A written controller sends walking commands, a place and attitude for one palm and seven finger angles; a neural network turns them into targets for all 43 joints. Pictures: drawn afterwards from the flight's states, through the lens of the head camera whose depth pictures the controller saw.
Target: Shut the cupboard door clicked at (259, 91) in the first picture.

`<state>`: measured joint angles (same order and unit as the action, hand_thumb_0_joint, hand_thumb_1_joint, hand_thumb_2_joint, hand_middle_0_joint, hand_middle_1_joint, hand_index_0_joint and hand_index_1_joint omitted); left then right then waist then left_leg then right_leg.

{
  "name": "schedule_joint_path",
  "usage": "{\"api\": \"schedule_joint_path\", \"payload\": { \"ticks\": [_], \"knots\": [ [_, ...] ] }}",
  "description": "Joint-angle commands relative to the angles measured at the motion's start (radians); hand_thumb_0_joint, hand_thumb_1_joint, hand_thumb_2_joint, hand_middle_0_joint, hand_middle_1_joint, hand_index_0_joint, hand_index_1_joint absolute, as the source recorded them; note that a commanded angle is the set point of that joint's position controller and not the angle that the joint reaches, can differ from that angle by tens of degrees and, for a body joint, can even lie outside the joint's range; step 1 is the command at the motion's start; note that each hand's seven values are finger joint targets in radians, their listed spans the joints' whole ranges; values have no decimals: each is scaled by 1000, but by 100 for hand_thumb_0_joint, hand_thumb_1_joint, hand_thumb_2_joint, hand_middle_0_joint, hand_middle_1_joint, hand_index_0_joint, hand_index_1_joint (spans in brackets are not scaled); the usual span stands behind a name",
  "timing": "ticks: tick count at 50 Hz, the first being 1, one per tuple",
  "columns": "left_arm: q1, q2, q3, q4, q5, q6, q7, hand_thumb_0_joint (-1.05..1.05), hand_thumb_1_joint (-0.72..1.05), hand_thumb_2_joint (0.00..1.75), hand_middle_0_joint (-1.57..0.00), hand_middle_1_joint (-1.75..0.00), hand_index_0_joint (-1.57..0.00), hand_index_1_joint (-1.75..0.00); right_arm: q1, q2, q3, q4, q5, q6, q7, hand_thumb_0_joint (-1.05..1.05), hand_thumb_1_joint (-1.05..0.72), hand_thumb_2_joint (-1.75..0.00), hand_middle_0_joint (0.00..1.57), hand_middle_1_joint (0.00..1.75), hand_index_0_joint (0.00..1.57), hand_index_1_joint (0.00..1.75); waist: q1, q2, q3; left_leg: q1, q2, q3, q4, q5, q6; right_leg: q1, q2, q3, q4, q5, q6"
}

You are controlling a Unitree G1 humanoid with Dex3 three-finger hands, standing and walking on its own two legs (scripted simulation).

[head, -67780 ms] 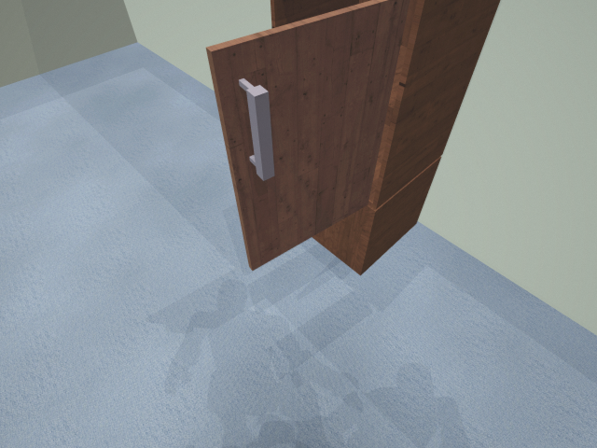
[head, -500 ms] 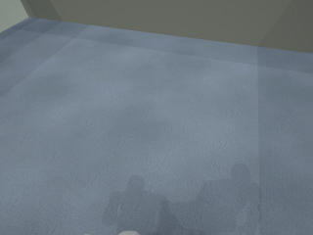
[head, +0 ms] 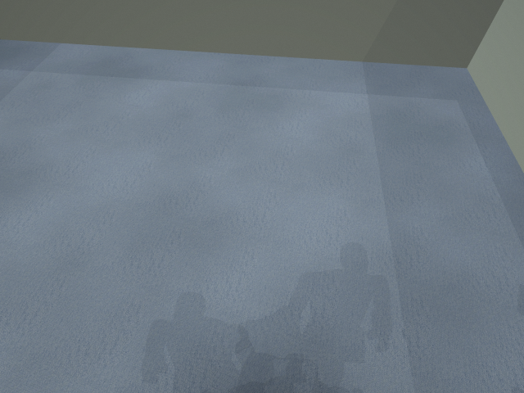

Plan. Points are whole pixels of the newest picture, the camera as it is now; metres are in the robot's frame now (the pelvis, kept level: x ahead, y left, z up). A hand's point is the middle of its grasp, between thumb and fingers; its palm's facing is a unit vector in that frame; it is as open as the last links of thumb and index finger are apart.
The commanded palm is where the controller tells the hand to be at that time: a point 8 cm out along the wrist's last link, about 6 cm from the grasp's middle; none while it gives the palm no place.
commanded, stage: turn to face it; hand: left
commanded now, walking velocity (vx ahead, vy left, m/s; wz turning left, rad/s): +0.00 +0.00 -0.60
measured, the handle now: out of the picture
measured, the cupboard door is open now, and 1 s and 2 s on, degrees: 0 0 0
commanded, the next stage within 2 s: none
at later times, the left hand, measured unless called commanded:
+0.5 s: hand (159, 351) +0.20 +0.21 -0.15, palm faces -0.27 -0.94 -0.20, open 7.4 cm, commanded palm none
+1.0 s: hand (196, 335) +0.23 +0.15 -0.17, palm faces -0.55 -0.81 -0.21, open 7.4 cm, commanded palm none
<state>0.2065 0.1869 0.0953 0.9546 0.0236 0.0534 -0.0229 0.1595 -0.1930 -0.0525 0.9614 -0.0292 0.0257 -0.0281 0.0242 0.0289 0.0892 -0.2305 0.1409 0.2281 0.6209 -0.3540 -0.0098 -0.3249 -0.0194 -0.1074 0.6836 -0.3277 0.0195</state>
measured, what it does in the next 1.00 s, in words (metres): steps on the spot, turning right: right foot, then left foot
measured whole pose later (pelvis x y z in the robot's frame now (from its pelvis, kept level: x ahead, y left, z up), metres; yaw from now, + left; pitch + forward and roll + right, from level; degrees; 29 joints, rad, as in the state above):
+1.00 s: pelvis +0.05 +0.03 +0.00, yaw -36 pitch +1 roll -1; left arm 0.19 0.23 0.07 0.90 0.02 0.07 -0.01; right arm 0.17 -0.24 -0.04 0.86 -0.01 0.02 -0.02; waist 0.00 -0.01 0.08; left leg -0.33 0.05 0.03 0.60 -0.31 -0.05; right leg -0.30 0.05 0.12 0.58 -0.30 0.02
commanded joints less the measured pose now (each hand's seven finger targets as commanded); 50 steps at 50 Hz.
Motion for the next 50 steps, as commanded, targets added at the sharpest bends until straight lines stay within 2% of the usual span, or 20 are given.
{"api": "schedule_joint_path", "payload": {
  "ticks": [1,2,4,7,14,15,16,17,19,23,28,31,32,33,34,37,40,47,48,50],
  "knots": [
    [175,243,43,-43,17,-44,20,0,90,90,-20,-30,-20,-30,-40,-78,-31,-134,17,-6,8,0,-90,-90,20,30,20,30,66,-319,-79,-332,-82,-15,340,-264,-45,276,-318,508,-360,543,-186],
    [201,270,43,-45,3,-40,32,0,90,90,-20,-30,-20,-30,-71,-98,-26,-153,15,5,0,0,-90,-90,20,30,20,30,79,-242,-96,-362,-83,-169,488,-298,-44,261,-372,577,-374,595,-267],
    [94,227,37,-68,4,-41,47,0,90,90,-20,-30,-20,-30,-66,-124,-30,-147,18,0,-6,0,-90,-90,20,30,20,30,32,-271,-121,-431,-55,-258,580,-191,-50,302,-311,526,-333,567,-271],
    [8,212,27,-114,8,-37,48,0,90,90,-20,-30,-20,-30,-35,-105,-18,-134,16,1,5,0,-90,-90,20,30,20,30,-4,-143,-171,-294,-59,-231,427,-120,-61,227,-233,385,-300,507,-222],
    [-61,240,29,-137,-1,-17,28,0,90,90,-20,-30,-20,-30,87,-123,-12,-129,23,-11,-1,0,-90,-90,20,30,20,30,-57,-168,-130,7,-121,-191,-94,83,-52,38,-137,412,-243,342,-135],
    [-76,212,22,-148,-8,-12,24,0,90,90,-20,-30,-20,-30,124,-161,-17,-122,19,-21,-4,0,-90,-90,20,30,20,30,-75,-98,-138,119,-63,-242,-224,119,-33,-59,-78,370,-179,236,-86],
    [-62,156,9,-169,-15,-8,13,0,90,90,-20,-30,-20,-30,143,-248,-34,-130,6,-28,-5,0,-90,-90,20,30,20,30,-73,145,-147,179,145,-480,-320,145,47,-187,56,246,0,-12,-23],
    [-72,142,5,-199,-13,-12,7,0,90,90,-20,-30,-20,-30,156,-309,-42,-149,-3,-27,-12,0,-90,-90,20,30,20,30,-79,257,-136,137,334,-629,-369,237,166,-236,78,132,222,-293,8],
    [-92,169,19,-177,1,-5,-3,0,90,90,-20,-30,-20,-30,94,-274,-31,-160,-8,-35,-14,0,-90,-90,20,30,20,30,-46,160,-116,66,292,-543,-343,332,189,-232,21,161,443,-235,20],
    [-91,131,4,-164,-6,9,-20,0,90,90,-20,-30,-20,-30,63,-229,-19,-159,-6,-30,-16,0,-90,-90,20,30,20,30,-31,146,-111,105,191,-275,-270,540,146,-176,-5,90,344,-150,38],
    [-125,113,-7,-178,-6,2,-20,0,90,90,-20,-30,-20,-30,119,-249,-36,-129,-3,-23,-8,0,-90,-90,20,30,20,30,-62,192,-140,141,210,-199,-211,587,138,-64,17,27,113,-129,21],
    [-56,132,-3,-161,-4,-7,-16,0,90,90,-20,-30,-20,-30,92,-256,-43,-130,3,-15,0,0,-90,-90,20,30,20,30,-23,162,-138,60,200,-150,-113,481,82,105,33,4,-131,37,-2],
    [11,163,5,-143,-1,-13,-12,0,90,90,-20,-30,-20,-30,73,-247,-46,-135,9,-14,4,0,-90,-90,20,30,20,30,13,94,-156,-19,161,-111,-4,374,34,229,7,46,-262,154,-20],
    [64,263,23,-125,9,-27,0,0,90,90,-20,-30,-20,-30,67,-178,-36,-161,19,-11,10,0,-90,-90,20,30,20,30,35,-181,-169,-221,41,-25,194,57,-37,379,-208,309,-364,353,-92],
    [99,329,32,-113,1,-29,12,0,90,90,-20,-30,-20,-30,5,-150,-22,-201,16,-3,9,0,-90,-90,20,30,20,30,61,-310,-134,-376,-59,-87,403,-300,-66,341,-372,509,-366,594,-213],
    [-15,260,26,-140,-2,-24,36,0,90,90,-20,-30,-20,-30,-10,-173,-23,-174,17,2,-3,0,-90,-90,20,30,20,30,9,-252,-111,-420,-15,-244,553,-150,-68,273,-277,436,-329,504,-238],
    [-53,241,18,-155,2,-30,34,0,90,90,-20,-30,-20,-30,21,-146,-18,-152,15,4,7,0,-90,-90,20,30,20,30,-22,-183,-137,-305,-47,-210,425,-88,-81,217,-207,347,-295,550,-204],
    [-81,252,28,-153,1,-15,26,0,90,90,-20,-30,-20,-30,100,-136,-17,-148,25,-10,0,0,-90,-90,20,30,20,30,-59,-191,-130,-49,-114,-190,-20,37,-62,68,-149,439,-246,378,-155],
    [-98,232,25,-159,-5,-11,25,0,90,90,-20,-30,-20,-30,148,-153,-19,-134,24,-19,-3,0,-90,-90,20,30,20,30,-84,-161,-143,66,-99,-199,-160,127,-55,1,-110,416,-196,313,-111],
    [-55,130,4,-194,-19,-5,9,0,90,90,-20,-30,-20,-30,184,-315,-44,-145,1,-31,-10,0,-90,-90,20,30,20,30,-80,293,-158,187,299,-597,-359,224,117,-238,99,160,173,-269,3]
  ]
}}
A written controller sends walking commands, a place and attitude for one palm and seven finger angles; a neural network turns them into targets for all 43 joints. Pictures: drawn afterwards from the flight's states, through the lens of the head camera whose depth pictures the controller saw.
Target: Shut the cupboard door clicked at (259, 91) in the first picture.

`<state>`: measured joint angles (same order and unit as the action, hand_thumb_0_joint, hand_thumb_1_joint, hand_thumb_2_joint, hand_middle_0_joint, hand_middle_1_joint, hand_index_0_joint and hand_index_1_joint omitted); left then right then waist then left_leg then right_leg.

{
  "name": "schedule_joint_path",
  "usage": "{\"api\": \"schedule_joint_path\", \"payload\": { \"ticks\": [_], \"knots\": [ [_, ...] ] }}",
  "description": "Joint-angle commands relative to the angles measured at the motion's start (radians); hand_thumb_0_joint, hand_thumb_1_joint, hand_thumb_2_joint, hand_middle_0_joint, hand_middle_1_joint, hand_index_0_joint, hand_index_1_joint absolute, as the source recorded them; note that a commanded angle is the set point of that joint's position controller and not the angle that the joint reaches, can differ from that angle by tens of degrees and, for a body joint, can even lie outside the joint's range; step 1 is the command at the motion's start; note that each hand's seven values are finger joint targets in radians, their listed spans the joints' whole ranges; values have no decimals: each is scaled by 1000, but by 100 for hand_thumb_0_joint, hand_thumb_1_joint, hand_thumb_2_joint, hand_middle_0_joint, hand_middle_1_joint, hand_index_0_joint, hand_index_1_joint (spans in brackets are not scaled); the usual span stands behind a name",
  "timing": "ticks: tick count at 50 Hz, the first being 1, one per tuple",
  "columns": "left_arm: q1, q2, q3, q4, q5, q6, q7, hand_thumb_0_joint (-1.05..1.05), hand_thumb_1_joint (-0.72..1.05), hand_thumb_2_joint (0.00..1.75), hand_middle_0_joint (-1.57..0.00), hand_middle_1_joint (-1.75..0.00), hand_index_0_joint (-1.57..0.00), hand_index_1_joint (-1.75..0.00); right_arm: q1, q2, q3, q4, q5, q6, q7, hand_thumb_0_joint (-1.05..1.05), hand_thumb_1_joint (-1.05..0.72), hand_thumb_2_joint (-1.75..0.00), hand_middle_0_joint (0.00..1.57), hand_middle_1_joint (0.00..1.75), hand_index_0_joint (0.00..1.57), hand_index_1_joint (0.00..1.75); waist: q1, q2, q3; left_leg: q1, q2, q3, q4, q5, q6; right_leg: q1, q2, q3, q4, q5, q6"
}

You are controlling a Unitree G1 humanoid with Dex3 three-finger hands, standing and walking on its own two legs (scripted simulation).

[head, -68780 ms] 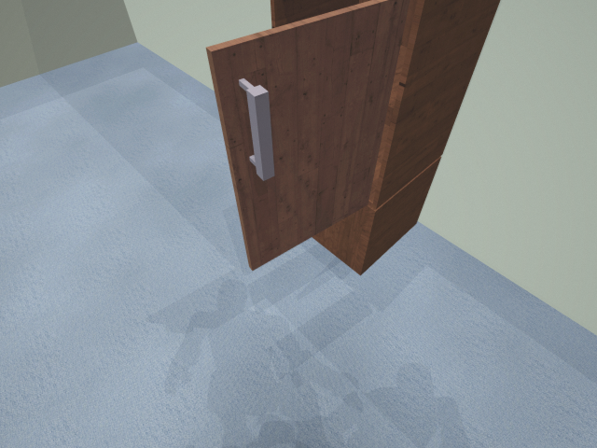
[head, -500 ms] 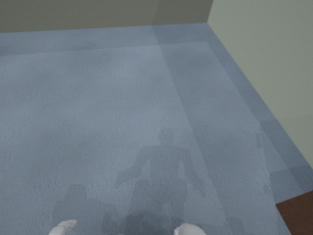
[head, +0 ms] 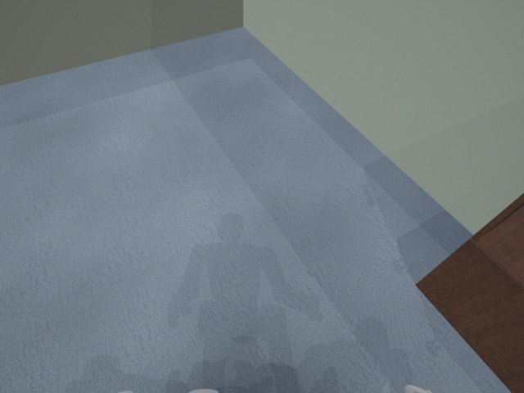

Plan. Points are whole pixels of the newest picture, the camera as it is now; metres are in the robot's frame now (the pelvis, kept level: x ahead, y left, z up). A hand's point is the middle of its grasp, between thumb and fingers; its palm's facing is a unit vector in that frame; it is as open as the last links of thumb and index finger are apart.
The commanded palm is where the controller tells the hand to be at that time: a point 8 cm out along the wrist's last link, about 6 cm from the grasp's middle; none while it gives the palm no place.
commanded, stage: turn to face it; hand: left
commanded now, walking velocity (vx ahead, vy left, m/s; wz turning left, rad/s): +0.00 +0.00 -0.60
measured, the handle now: out of the picture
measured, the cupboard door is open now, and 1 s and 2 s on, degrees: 0 0 0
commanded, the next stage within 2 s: take the last steps up to it in 1.54 s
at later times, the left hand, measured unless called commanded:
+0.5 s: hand (177, 379) +0.16 +0.15 -0.15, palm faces -0.28 -0.92 -0.26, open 7.4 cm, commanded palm none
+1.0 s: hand (210, 325) +0.24 +0.11 -0.15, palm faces -0.55 -0.80 -0.22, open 7.4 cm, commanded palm none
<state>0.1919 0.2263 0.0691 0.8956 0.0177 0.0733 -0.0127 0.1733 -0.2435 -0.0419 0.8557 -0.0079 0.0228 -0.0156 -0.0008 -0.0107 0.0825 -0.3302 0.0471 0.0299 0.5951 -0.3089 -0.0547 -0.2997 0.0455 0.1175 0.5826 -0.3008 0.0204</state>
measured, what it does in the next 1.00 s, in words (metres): steps on the spot, turning right: right foot, then left foot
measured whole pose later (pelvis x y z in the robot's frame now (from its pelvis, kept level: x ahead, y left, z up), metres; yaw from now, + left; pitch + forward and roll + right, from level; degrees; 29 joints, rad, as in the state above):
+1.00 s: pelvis +0.03 +0.00 +0.01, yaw -35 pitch +1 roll -2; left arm 0.12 0.26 0.08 0.89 0.02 0.09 -0.04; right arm 0.23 -0.23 -0.03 0.89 -0.03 0.02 -0.02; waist -0.01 0.01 0.11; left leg -0.23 0.15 0.21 0.54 -0.31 -0.01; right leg -0.37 -0.02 -0.06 0.81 -0.44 0.04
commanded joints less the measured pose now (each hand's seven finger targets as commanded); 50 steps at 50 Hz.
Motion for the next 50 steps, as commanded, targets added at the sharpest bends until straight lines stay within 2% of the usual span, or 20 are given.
{"api": "schedule_joint_path", "payload": {
  "ticks": [1,4,6,12,15,16,17,18,20,23,29,32,33,34,35,36,39,41,46,50],
  "knots": [
    [-66,124,31,-145,-1,-27,-5,0,90,90,-20,-30,-20,-30,158,-262,-50,-54,-23,-28,-25,0,-90,-90,20,30,20,30,-58,250,-129,210,457,-430,-318,211,233,-256,-23,-56,437,-330,6],
    [-61,110,42,-102,2,-20,-24,0,90,90,-20,-30,-20,-30,51,-192,-33,-73,-27,-30,-31,0,-90,-90,20,30,20,30,-5,198,-107,180,319,-179,-269,407,199,-239,-65,-90,563,-213,32],
    [-60,93,35,-97,0,-14,-32,0,90,90,-20,-30,-20,-30,45,-179,-30,-70,-24,-27,-32,0,-90,-90,20,30,20,30,-6,197,-118,216,287,-77,-240,470,187,-215,-71,-133,491,-186,39],
    [-92,74,21,-112,0,-17,-33,0,90,90,-20,-30,-20,-30,89,-203,-50,-34,-24,-16,-18,0,-90,-90,20,30,20,30,-34,235,-122,205,311,0,-196,428,182,-76,-47,-204,203,-162,22],
    [-3,101,28,-86,2,-29,-28,0,90,90,-20,-30,-20,-30,56,-211,-59,-37,-15,-9,-11,0,-90,-90,20,30,20,30,16,183,-139,112,280,71,-53,333,107,128,-30,-226,-84,58,-3],
    [61,161,39,-70,7,-36,-21,0,90,90,-20,-30,-20,-30,46,-184,-58,-47,-7,-6,-3,0,-90,-90,20,30,20,30,46,54,-153,0,226,109,78,183,53,257,-107,-118,-195,148,-37],
    [96,265,59,-57,16,-48,-6,0,90,90,-20,-30,-20,-30,11,-94,-39,-91,-3,-5,1,0,-90,-90,20,30,20,30,69,-272,-126,-257,65,182,296,-267,-14,359,-367,243,-284,356,-146],
    [136,308,59,-53,3,-45,4,0,90,90,-20,-30,-20,-30,-43,-117,-32,-116,-6,9,-4,0,-90,-90,20,30,20,30,102,-231,-105,-286,43,41,471,-335,-14,248,-453,321,-290,407,-240],
    [35,249,55,-67,4,-49,19,0,90,90,-20,-30,-20,-30,-46,-124,-37,-91,-5,8,-13,0,-90,-90,20,30,20,30,44,-256,-84,-354,62,-52,582,-223,-16,233,-364,287,-281,362,-241],
    [-42,202,40,-96,6,-51,20,0,90,90,-20,-30,-20,-30,-2,-108,-33,-52,-8,8,-1,0,-90,-90,20,30,20,30,-4,-149,-115,-221,57,-17,492,-107,-33,159,-271,126,-232,397,-199],
    [-10,225,52,-81,11,-46,18,0,90,90,-20,-30,-20,-30,-7,-89,-27,-67,2,-1,-5,0,-90,-90,20,30,20,30,13,-145,-125,-110,0,0,199,-120,-28,145,-258,212,-199,424,-210],
    [-59,218,51,-86,3,-37,16,0,90,90,-20,-30,-20,-30,94,-96,-25,-39,4,-11,-14,0,-90,-90,20,30,20,30,-38,-138,-137,69,-19,9,-53,34,-19,60,-208,215,-131,374,-146],
    [-70,188,46,-92,-4,-32,13,0,90,90,-20,-30,-20,-30,133,-122,-29,-26,1,-21,-18,0,-90,-90,20,30,20,30,-55,-79,-146,186,20,-19,-183,101,-5,-24,-156,177,-74,286,-98],
    [-32,123,35,-106,-13,-26,7,0,90,90,-20,-30,-20,-30,145,-210,-42,-29,-14,-31,-21,0,-90,-90,20,30,20,30,-45,163,-164,298,227,-242,-275,169,71,-180,-17,66,88,30,-37],
    [-30,102,27,-128,-11,-29,-1,0,90,90,-20,-30,-20,-30,163,-272,-51,-47,-20,-27,-24,0,-90,-90,20,30,20,30,-48,321,-160,284,426,-395,-314,281,187,-253,21,-79,315,-329,3],
    [-54,131,29,-122,3,-23,0,0,90,90,-20,-30,-20,-30,148,-254,-44,-44,-25,-29,-27,0,-90,-90,20,30,20,30,-54,296,-142,217,446,-405,-310,296,226,-249,-22,-44,476,-335,9],
    [-54,116,39,-89,2,-17,-24,0,90,90,-20,-30,-20,-30,41,-188,-29,-71,-27,-28,-31,0,-90,-90,20,30,20,30,2,184,-91,184,309,-147,-272,415,187,-248,-63,-87,570,-192,36],
    [-67,101,32,-89,-1,-14,-31,0,90,90,-20,-30,-20,-30,60,-179,-28,-62,-22,-27,-32,0,-90,-90,20,30,20,30,-11,190,-114,242,286,-59,-234,519,183,-228,-71,-129,492,-178,41],
    [-114,78,22,-105,1,-13,-32,0,90,90,-20,-30,-20,-30,113,-191,-43,-24,-22,-20,-22,0,-90,-90,20,30,20,30,-42,214,-113,248,304,21,-205,525,180,-135,-60,-188,286,-160,30],
    [-70,85,20,-95,2,-25,-28,0,90,90,-20,-30,-20,-30,88,-211,-56,-18,-20,-12,-11,0,-90,-90,20,30,20,30,-16,213,-132,199,310,73,-114,459,138,21,-34,-229,37,-43,4]
  ]
}}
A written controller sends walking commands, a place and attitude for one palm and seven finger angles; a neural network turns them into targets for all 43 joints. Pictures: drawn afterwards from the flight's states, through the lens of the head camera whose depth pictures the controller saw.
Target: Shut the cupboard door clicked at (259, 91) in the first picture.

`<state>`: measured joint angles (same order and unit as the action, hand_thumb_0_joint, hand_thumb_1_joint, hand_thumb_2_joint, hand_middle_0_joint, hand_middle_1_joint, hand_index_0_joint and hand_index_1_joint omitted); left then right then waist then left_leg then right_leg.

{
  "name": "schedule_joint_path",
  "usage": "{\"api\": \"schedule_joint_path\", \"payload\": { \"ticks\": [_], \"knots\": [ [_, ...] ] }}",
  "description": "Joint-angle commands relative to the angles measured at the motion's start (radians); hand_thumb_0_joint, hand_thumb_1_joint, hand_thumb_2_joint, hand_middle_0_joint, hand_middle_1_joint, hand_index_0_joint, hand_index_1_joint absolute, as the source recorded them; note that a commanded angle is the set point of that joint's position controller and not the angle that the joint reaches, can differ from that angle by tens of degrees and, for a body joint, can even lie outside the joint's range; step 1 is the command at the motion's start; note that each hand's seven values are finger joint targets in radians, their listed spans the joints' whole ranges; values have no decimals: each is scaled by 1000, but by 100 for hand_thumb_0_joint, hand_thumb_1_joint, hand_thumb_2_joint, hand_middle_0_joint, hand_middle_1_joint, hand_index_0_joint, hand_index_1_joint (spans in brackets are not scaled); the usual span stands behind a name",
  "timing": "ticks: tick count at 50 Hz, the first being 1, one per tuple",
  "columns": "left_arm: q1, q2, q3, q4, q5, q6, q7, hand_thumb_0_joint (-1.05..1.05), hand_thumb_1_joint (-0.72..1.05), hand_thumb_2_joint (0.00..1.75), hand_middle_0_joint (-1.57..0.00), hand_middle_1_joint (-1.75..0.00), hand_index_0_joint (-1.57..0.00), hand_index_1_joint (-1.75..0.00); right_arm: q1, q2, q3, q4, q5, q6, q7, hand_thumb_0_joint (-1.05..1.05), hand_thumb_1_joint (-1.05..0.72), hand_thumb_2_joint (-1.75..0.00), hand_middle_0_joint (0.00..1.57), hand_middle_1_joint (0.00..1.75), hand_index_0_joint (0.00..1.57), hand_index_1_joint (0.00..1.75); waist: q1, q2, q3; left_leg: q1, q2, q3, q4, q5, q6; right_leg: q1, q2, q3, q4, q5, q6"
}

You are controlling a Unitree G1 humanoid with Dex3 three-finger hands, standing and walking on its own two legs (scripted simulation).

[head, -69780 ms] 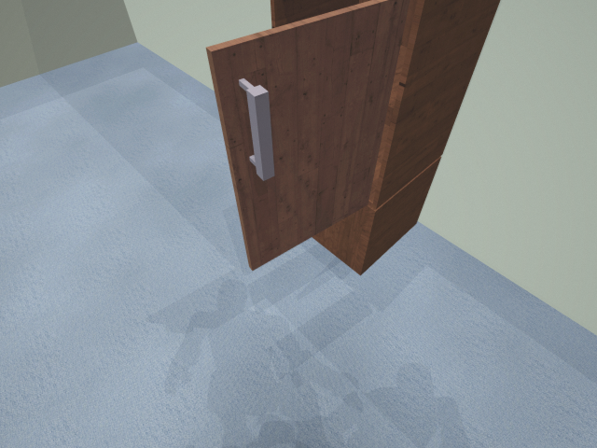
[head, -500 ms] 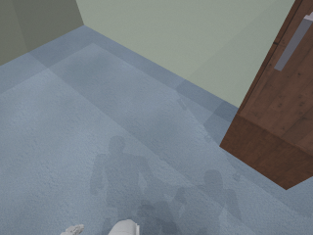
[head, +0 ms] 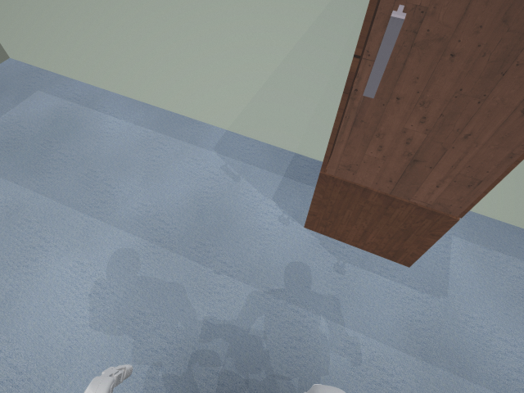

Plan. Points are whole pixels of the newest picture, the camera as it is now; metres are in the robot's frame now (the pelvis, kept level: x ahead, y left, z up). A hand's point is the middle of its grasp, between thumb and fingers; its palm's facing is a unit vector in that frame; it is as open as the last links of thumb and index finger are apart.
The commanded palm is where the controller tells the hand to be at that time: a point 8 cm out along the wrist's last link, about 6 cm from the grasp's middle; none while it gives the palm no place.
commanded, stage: turn to face it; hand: left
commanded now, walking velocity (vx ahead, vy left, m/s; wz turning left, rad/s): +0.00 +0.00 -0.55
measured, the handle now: (384, 53) +0.75 -0.22 +0.10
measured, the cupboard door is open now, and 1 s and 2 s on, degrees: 0 0 0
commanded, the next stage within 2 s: take the last steps up to it in 0.54 s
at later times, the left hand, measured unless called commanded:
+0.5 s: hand (159, 374) +0.16 +0.19 -0.18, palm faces -0.19 -0.96 -0.19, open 7.4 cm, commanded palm none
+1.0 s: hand (185, 368) +0.17 +0.15 -0.18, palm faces -0.31 -0.93 -0.17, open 7.4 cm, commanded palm none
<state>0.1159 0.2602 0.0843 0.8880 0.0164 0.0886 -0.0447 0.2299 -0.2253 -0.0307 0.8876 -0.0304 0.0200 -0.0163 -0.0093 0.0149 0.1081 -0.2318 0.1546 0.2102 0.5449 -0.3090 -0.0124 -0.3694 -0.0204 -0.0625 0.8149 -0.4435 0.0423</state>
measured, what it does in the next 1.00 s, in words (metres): walks ahead, turning right: right foot, then left foot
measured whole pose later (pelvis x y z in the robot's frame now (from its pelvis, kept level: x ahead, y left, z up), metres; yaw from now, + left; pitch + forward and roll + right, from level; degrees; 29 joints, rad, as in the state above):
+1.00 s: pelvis +0.10 -0.03 +0.00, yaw -20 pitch +1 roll -2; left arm 0.30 0.19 0.06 1.04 0.03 0.01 -0.02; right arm 0.25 -0.22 -0.06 0.97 -0.03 0.00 0.00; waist -0.02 -0.01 0.04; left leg -0.43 0.07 0.09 0.76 -0.37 -0.03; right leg -0.09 0.03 -0.02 0.40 -0.33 -0.03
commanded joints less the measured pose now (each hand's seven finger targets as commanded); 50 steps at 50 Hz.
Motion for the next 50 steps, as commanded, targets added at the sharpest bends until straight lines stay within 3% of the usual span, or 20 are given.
{"api": "schedule_joint_path", "payload": {
  "ticks": [1,2,3,4,6,9,15,18,20,21,26,31,35,36,37,38,39,43,47,50],
  "knots": [
    [50,72,8,-72,5,-47,7,0,90,90,-20,-30,-20,-30,21,-226,-69,-54,8,-8,-7,0,-90,-90,20,30,20,30,19,150,-167,37,180,-88,12,405,59,204,31,-43,-328,214,-32],
    [131,133,20,-49,9,-55,15,0,90,90,-20,-30,-20,-30,6,-199,-68,-63,16,-8,-1,0,-90,-90,20,30,20,30,59,20,-198,-77,125,-36,157,247,2,355,-68,81,-434,355,-70],
    [183,240,41,-32,16,-67,31,0,90,90,-20,-30,-20,-30,-45,-109,-44,-113,22,-6,3,0,-90,-90,20,30,20,30,89,-315,-177,-355,-44,12,376,-291,-60,465,-321,425,-488,638,-183],
    [220,273,39,-24,1,-65,40,0,90,90,-20,-30,-20,-30,-75,-139,-39,-130,20,9,-5,0,-90,-90,20,30,20,30,107,-244,-166,-377,-61,-138,540,-345,-58,365,-394,477,-490,684,-274],
    [116,211,40,-42,3,-64,61,0,90,90,-20,-30,-20,-30,-86,-143,-43,-109,19,11,-14,0,-90,-90,20,30,20,30,57,-268,-144,-442,-37,-222,637,-243,-58,347,-314,443,-481,606,-277],
    [43,161,18,-66,6,-71,58,0,90,90,-20,-30,-20,-30,-41,-118,-35,-67,16,8,-3,0,-90,-90,20,30,20,30,7,-170,-161,-327,-51,-192,540,-132,-76,279,-215,276,-436,691,-230],
    [52,178,26,-47,12,-65,55,0,90,90,-20,-30,-20,-30,-26,-100,-29,-61,23,4,-5,0,-90,-90,20,30,20,30,7,-183,-144,-188,-103,-164,242,-101,-65,217,-197,318,-427,625,-227],
    [19,152,22,-44,-1,-57,54,0,90,90,-20,-30,-20,-30,77,-108,-28,-22,20,-12,-12,0,-90,-90,20,30,20,30,-40,-137,-152,37,-115,-160,-66,128,-52,109,-133,299,-340,507,-147],
    [90,46,3,-58,-13,-46,45,0,90,90,-20,-30,-20,-30,113,-254,-50,-23,0,-25,-18,0,-90,-90,20,30,20,30,-25,255,-182,174,208,-498,-209,323,96,-83,64,120,-81,15,-38],
    [63,59,-3,-73,-4,-50,43,0,90,90,-20,-30,-20,-30,120,-258,-48,-38,0,-21,-22,0,-90,-90,20,30,20,30,-38,220,-149,99,293,-576,-235,358,178,-91,61,97,85,-179,-29],
    [50,39,2,-22,-1,-39,26,0,90,90,-20,-30,-20,-30,26,-168,-24,-35,-2,-27,-36,0,-90,-90,20,30,20,30,3,161,-143,116,158,-301,-190,583,162,-93,5,77,212,-52,-4],
    [31,12,-14,-19,0,-40,29,0,90,90,-20,-30,-20,-30,71,-177,-43,12,0,-13,-26,0,-90,-90,20,30,20,30,-23,164,-154,128,165,-253,-157,541,165,27,23,10,-55,-26,-15],
    [132,41,-1,23,7,-47,23,0,90,90,-20,-30,-20,-30,50,-181,-54,26,6,-4,-18,0,-90,-90,20,30,20,30,17,94,-154,-45,127,-211,-109,59,85,276,33,-2,-372,155,-44],
    [160,88,11,30,14,-53,24,0,90,90,-20,-30,-20,-30,37,-148,-51,19,9,-4,-10,0,-90,-90,20,30,20,30,41,-20,-129,-190,59,-158,-16,-143,44,370,-54,129,-490,24,-86],
    [203,180,27,43,22,-59,30,0,90,90,-20,-30,-20,-30,-7,-80,-35,-12,15,-8,-3,0,-90,-90,20,30,20,30,71,-272,-83,-381,-89,-36,201,-325,-18,408,-251,432,-630,-166,-191],
    [241,204,31,47,11,-62,36,0,90,90,-20,-30,-20,-30,-102,-104,-35,-46,8,-3,1,0,-90,-90,20,30,20,30,117,-266,-30,-435,-108,-119,424,-326,-16,302,-332,549,-707,-251,-284],
    [221,172,31,52,12,-76,42,0,90,90,-20,-30,-20,-30,-120,-112,-43,-39,8,-5,0,0,-90,-90,20,30,20,30,86,-292,7,-500,-92,-187,526,-254,-9,294,-299,568,-719,-210,-299],
    [124,91,5,42,11,-109,47,0,90,90,-20,-30,-20,-30,-29,-85,-42,9,-1,-24,16,0,-90,-90,20,30,20,30,-4,-140,-48,-368,-59,-164,472,-99,-30,262,-191,268,-615,145,-266],
    [147,115,10,74,16,-112,38,0,90,90,-20,-30,-20,-30,-19,-61,-34,4,4,-40,16,0,-90,-90,20,30,20,30,-1,-156,-60,-242,-82,-114,214,-86,-24,247,-176,240,-579,227,-265],
    [114,98,12,88,2,-104,32,0,90,90,-20,-30,-20,-30,133,-84,-35,59,1,-62,-1,0,-90,-90,20,30,20,30,-75,-95,-94,55,-112,-78,-51,97,-22,137,-109,188,-413,228,-205]
  ]
}}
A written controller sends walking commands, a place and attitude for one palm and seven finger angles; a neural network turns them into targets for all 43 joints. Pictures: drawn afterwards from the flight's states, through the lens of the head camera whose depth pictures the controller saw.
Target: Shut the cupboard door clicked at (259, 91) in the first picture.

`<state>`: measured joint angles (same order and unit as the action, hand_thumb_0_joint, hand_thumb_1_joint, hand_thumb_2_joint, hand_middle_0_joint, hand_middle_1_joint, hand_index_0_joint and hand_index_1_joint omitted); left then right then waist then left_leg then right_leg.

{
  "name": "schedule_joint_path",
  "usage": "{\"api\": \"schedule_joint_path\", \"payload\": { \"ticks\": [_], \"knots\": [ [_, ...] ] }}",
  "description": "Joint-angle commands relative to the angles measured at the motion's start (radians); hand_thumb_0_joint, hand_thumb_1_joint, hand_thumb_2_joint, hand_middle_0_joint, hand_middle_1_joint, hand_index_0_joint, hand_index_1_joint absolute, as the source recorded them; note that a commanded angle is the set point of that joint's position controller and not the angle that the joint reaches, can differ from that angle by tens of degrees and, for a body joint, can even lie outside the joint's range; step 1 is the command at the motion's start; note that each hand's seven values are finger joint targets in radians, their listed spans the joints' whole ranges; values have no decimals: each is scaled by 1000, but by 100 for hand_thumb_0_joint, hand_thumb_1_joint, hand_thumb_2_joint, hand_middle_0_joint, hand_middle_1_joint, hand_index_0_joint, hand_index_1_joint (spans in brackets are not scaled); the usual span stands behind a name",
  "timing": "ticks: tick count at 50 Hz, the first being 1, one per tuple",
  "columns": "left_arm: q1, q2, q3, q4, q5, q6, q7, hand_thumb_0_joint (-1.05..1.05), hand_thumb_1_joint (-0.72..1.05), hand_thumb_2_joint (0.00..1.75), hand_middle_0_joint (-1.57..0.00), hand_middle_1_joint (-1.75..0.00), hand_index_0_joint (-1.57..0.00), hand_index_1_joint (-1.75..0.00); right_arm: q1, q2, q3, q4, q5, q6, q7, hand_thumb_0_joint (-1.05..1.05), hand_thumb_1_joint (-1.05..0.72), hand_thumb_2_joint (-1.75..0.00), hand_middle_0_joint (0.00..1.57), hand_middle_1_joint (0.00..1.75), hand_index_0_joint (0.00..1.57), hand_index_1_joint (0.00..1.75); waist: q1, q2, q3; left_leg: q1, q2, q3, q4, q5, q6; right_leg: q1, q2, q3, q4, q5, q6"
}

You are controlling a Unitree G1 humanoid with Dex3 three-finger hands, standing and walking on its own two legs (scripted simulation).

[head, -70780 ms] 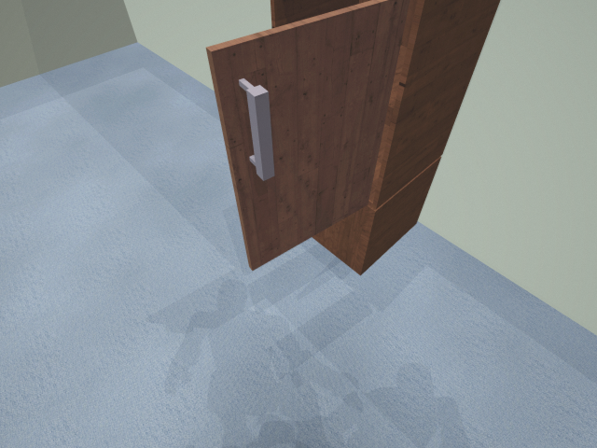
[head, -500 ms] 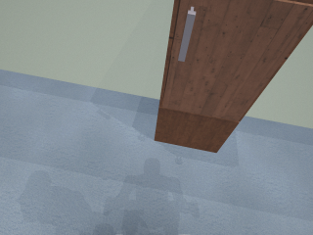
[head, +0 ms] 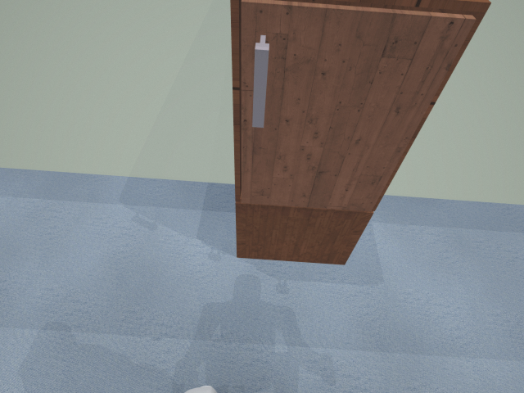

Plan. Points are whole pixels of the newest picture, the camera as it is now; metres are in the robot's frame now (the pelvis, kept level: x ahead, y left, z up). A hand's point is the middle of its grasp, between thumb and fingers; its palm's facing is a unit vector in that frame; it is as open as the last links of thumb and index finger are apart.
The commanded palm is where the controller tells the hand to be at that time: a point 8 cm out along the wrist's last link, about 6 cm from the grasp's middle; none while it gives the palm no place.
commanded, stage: take the last steps up to it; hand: left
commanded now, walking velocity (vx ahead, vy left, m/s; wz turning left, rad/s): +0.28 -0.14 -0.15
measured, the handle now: (260, 83) +0.67 +0.04 +0.11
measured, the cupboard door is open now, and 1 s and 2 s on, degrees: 0 0 0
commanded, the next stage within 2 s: come to a stop and stand still in 0.36 s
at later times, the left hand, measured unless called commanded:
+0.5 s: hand (218, 296) +0.32 +0.10 -0.17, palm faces -0.16 -0.97 -0.21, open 7.4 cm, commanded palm none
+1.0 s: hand (190, 319) +0.28 +0.15 -0.19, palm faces +0.02 -0.97 -0.22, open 7.4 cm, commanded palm none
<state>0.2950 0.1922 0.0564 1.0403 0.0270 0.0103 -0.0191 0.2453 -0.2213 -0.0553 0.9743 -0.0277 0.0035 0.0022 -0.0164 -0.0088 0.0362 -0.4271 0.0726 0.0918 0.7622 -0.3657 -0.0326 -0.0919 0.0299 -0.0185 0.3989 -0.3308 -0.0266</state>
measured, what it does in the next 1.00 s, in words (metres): walks ahead: left foot, then right foot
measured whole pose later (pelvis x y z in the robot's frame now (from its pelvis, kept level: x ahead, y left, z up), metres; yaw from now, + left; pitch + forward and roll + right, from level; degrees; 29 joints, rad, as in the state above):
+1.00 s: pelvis +0.21 -0.05 +0.00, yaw -3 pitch -1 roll -2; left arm 0.17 0.25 0.06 1.00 0.01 0.06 0.04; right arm 0.09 -0.19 -0.03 0.93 -0.03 0.02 -0.02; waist 0.03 -0.04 0.10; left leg -0.30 0.01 0.03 0.59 -0.27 0.04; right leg -0.38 0.00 0.00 0.88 -0.51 0.03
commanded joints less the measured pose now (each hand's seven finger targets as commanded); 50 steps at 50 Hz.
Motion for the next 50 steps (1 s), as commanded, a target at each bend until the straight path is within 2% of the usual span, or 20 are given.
{"api": "schedule_joint_path", "payload": {
  "ticks": [1,2,3,5,7,10,18,21,22,23,24,25,28,33,39,43,45,46,48,50],
  "knots": [
    [-44,119,30,-67,-12,-22,0,0,90,90,-20,-30,-20,-30,212,-149,-25,5,-9,-54,-28,0,-90,-90,20,30,20,30,-97,89,-71,440,63,-116,-351,83,28,-279,-88,102,213,80,-93],
    [-15,62,16,-90,-18,-18,-11,0,90,90,-20,-30,-20,-30,328,-271,-49,24,-30,-59,-38,0,-90,-90,20,30,20,30,-125,368,-114,584,366,-531,-490,-53,143,-520,25,-27,521,-184,-24],
    [-79,108,20,-128,-2,-19,-14,0,90,90,-20,-30,-20,-30,338,-292,-47,19,-21,-48,-46,0,-90,-90,20,30,20,30,-130,249,-81,501,468,-662,-570,-167,219,-573,-8,66,698,-246,-30],
    [-140,110,29,-117,9,-16,-21,0,90,90,-20,-30,-20,-30,224,-209,-28,-5,-13,-50,-50,0,-90,-90,20,30,20,30,-75,177,51,328,397,-515,-593,-89,177,-612,-91,96,829,-60,-15],
    [-112,90,29,-94,12,-5,-32,0,90,90,-20,-30,-20,-30,161,-153,-9,-12,-10,-64,-54,0,-90,-90,20,30,20,30,-25,135,68,290,329,-311,-577,158,148,-565,-109,79,787,27,11],
    [-98,57,15,-81,3,6,-33,0,90,90,-20,-30,-20,-30,183,-143,-7,11,-5,-71,-51,0,-90,-90,20,30,20,30,-15,135,9,375,262,-104,-527,461,148,-532,-101,28,646,73,33],
    [-220,57,1,-117,-1,-2,-28,0,90,90,-20,-30,-20,-30,195,-138,-23,37,-9,-49,-34,0,-90,-90,20,30,20,30,-32,186,57,314,246,-8,-484,484,132,-364,-79,-59,285,160,19],
    [-74,96,12,-69,-1,-20,-18,0,90,90,-20,-30,-20,-30,165,-146,-27,44,-1,-37,-30,0,-90,-90,20,30,20,30,39,135,-2,256,207,23,-307,546,94,-85,-22,-104,133,193,-6],
    [60,140,26,-29,2,-34,-10,0,90,90,-20,-30,-20,-30,155,-125,-24,45,7,-40,-23,0,-90,-90,20,30,20,30,105,56,-73,173,152,59,-136,483,61,105,-53,-53,78,229,-22],
    [181,230,47,9,8,-51,7,0,90,90,-20,-30,-20,-30,181,-50,-10,35,22,-43,-14,0,-90,-90,20,30,20,30,140,-186,-181,-17,15,106,151,110,27,305,-281,212,15,340,-103],
    [190,266,43,14,-9,-54,17,0,90,90,-20,-30,-20,-30,178,-19,1,11,30,-34,-24,0,-90,-90,20,30,20,30,114,-213,-210,-69,-52,10,384,-316,22,254,-447,392,-64,567,-189],
    [93,235,31,-7,-11,-57,28,0,90,90,-20,-30,-20,-30,184,-20,1,29,30,-23,-30,0,-90,-90,20,30,20,30,76,-195,-206,-51,-13,-89,439,-262,23,148,-434,361,-81,641,-188],
    [-116,129,-2,-56,-6,-47,51,0,90,90,-20,-30,-20,-30,169,3,14,67,27,2,-34,0,-90,-90,20,30,20,30,-12,-107,-94,50,28,-111,307,-134,1,-74,-349,122,-32,902,-149],
    [-89,145,25,-60,-1,-25,63,0,90,90,-20,-30,-20,-30,90,-19,1,37,22,39,-26,0,-90,-90,20,30,20,30,18,-135,-117,18,-44,-80,204,-109,-23,-12,-362,114,-14,968,-169],
    [-131,173,40,-97,7,-5,65,0,90,90,-20,-30,-20,-30,-16,-41,-15,-29,22,49,-15,0,-90,-90,20,30,20,30,13,-170,-81,50,-48,-102,99,-81,-17,-84,-368,106,-16,795,-175],
    [-126,167,33,-101,-5,8,62,0,90,90,-20,-30,-20,-30,43,-62,-14,-21,16,31,-13,0,-90,-90,20,30,20,30,-24,-112,-106,264,-25,-84,-315,259,6,-140,-266,57,110,489,-69],
    [-57,83,8,-117,-17,22,60,0,90,90,-20,-30,-20,-30,5,-198,-28,-64,1,18,-20,0,-90,-90,20,30,20,30,0,261,-118,275,318,-393,-418,802,189,-255,-70,-48,344,-216,53],
    [-69,99,6,-132,-10,29,61,0,90,90,-20,-30,-20,-30,-16,-200,-24,-81,-3,18,-30,0,-90,-90,20,30,20,30,-3,160,-77,208,344,-399,-405,841,252,-254,-46,10,490,-308,49],
    [-71,116,16,-107,-10,41,59,0,90,90,-20,-30,-20,-30,-64,-178,-13,-83,-2,12,-52,0,-90,-90,20,30,20,30,12,234,-89,240,268,-321,-378,917,233,-305,-26,102,645,-233,56],
    [-43,123,19,-88,-13,40,53,0,90,90,-20,-30,-20,-30,-93,-145,-1,-96,3,8,-56,0,-90,-90,20,30,20,30,30,159,-104,278,223,-264,-373,822,222,-324,-23,102,685,-159,68]
  ]
}}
